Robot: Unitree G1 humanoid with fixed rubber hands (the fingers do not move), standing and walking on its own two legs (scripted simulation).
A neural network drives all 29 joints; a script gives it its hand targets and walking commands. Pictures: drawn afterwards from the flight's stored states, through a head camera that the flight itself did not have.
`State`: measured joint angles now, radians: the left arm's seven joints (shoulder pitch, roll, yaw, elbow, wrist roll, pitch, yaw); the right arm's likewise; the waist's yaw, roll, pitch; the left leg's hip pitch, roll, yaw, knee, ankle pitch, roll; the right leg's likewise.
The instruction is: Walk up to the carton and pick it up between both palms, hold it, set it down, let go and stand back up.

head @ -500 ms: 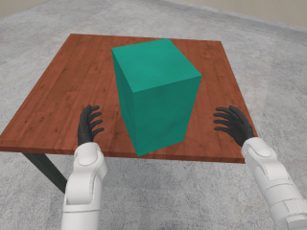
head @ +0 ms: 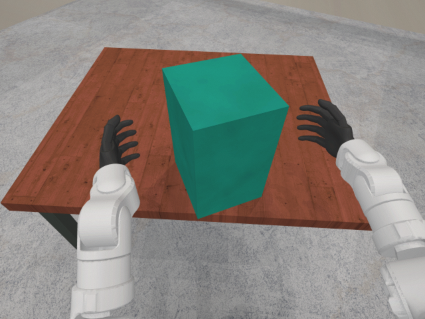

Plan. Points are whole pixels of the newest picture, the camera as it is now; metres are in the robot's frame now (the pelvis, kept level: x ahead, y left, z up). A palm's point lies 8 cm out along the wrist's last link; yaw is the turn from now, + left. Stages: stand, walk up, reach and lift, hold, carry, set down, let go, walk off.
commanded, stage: reach and lift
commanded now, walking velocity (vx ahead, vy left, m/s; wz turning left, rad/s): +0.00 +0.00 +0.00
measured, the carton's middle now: (218, 140) +0.45 +0.03 +0.06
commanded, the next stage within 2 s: none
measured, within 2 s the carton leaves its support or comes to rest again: neither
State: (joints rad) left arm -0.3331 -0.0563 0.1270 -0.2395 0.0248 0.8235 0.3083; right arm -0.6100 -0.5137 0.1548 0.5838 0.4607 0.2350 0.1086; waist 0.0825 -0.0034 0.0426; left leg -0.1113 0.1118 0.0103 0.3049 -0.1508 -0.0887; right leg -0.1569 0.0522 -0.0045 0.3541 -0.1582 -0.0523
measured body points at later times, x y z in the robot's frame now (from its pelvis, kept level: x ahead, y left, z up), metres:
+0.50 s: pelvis +0.00 +0.00 +0.00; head +0.01 -0.01 +0.45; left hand +0.35 +0.22 +0.20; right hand +0.47 -0.15 +0.20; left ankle +0.01 +0.18 -0.75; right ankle +0.02 -0.09 -0.75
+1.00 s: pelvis +0.01 +0.01 +0.00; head +0.05 -0.01 +0.45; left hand +0.38 +0.24 +0.22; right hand +0.52 -0.11 +0.23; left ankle +0.01 +0.18 -0.75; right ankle +0.02 -0.09 -0.75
